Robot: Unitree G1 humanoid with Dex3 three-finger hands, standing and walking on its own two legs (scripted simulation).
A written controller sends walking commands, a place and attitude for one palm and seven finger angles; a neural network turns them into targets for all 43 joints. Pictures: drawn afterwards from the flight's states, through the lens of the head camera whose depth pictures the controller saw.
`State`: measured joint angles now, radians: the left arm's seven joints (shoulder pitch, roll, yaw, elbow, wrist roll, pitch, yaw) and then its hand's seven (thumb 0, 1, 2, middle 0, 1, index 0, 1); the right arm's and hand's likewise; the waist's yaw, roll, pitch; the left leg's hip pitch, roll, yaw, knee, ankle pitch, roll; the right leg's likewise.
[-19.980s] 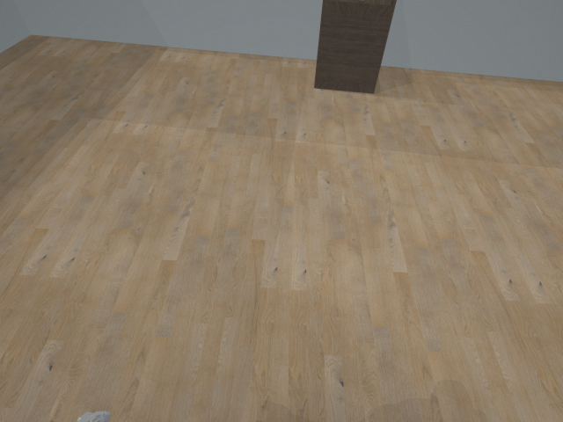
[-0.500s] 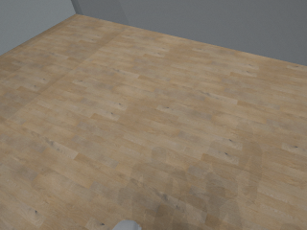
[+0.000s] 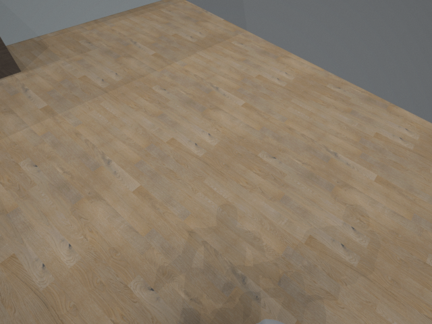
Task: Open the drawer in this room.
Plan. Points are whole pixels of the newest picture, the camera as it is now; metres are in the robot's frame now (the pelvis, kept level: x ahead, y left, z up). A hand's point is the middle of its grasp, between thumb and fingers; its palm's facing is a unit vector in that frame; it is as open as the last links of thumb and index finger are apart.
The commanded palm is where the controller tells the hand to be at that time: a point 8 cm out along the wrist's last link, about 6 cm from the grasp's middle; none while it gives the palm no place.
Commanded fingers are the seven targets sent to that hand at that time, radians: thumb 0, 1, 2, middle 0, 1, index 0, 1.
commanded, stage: turn or walk to find it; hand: left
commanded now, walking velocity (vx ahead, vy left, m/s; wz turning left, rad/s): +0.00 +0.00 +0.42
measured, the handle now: out of the picture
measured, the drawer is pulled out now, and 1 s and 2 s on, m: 0.00 0.00 0.00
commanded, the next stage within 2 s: stand and wait in 0.34 s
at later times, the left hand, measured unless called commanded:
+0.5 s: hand out of the picture -0.01 +0.15 -0.16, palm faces +0.25 -0.94 -0.24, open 7.4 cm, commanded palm none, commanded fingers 0.00 0.90 0.90 -0.20 -0.30 -0.20 -0.30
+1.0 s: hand out of the picture -0.07 +0.16 -0.18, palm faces +0.32 -0.92 -0.21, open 7.4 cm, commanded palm none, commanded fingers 0.00 0.90 0.90 -0.20 -0.30 -0.20 -0.30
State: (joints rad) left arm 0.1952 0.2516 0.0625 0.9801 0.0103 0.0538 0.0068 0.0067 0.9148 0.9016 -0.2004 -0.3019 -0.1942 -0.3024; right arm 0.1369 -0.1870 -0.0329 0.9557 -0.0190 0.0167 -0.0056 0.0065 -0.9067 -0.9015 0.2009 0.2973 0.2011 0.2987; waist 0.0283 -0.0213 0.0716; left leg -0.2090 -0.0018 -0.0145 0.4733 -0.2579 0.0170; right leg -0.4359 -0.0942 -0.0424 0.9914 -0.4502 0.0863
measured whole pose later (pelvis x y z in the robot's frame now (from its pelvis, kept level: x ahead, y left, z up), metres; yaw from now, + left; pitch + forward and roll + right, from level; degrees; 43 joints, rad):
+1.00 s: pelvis -0.04 -0.01 -0.01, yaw +16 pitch -1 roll +0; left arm 0.23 0.16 0.02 1.10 0.02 0.01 0.02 0.00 0.91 0.90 -0.20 -0.30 -0.20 -0.30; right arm 0.17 -0.18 -0.04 1.08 0.00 0.02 -0.03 0.00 -0.93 -0.90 0.20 0.30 0.20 0.30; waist 0.02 0.01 0.04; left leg -0.21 -0.01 0.01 0.54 -0.30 0.01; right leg -0.20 -0.07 -0.10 0.53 -0.29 0.03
